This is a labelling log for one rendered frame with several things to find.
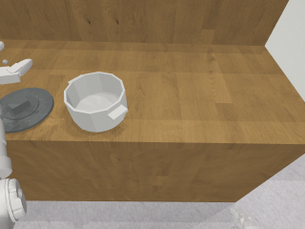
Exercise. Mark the robot left upper arm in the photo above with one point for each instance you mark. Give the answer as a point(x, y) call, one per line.
point(13, 205)

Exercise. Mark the left robot hand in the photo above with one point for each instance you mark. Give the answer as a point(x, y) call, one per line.
point(12, 74)

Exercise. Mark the right robot hand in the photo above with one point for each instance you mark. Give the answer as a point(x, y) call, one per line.
point(244, 219)

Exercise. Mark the table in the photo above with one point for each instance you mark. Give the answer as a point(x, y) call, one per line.
point(211, 116)

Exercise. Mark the pot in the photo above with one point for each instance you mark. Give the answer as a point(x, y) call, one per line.
point(96, 101)

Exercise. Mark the lid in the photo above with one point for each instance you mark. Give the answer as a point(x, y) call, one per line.
point(41, 104)

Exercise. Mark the robot left forearm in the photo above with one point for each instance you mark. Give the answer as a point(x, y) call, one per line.
point(5, 161)

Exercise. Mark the knob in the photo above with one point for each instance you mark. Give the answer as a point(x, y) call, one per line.
point(18, 102)

